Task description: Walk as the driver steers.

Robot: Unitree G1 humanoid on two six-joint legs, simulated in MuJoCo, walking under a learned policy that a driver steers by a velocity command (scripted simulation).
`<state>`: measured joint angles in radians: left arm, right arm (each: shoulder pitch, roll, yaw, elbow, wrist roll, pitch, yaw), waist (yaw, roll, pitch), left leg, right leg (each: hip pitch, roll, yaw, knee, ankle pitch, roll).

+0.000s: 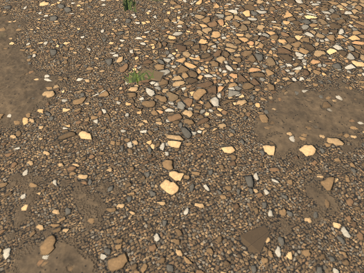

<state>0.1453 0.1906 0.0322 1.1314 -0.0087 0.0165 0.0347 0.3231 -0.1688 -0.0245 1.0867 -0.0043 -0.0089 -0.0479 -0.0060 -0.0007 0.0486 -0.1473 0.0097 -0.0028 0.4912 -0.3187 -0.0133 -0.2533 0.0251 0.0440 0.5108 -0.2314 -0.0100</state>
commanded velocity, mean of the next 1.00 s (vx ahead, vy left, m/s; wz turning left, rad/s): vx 0.24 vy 0.00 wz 0.00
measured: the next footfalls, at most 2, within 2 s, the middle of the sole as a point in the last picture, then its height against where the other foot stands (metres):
right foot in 1.00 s outside the picture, level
left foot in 1.52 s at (143, 222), level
